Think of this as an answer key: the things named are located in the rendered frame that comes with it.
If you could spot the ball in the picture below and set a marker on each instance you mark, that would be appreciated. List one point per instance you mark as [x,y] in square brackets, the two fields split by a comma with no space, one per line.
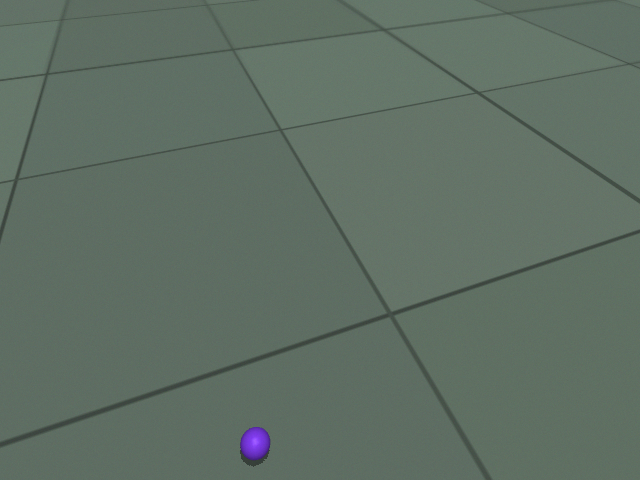
[255,443]

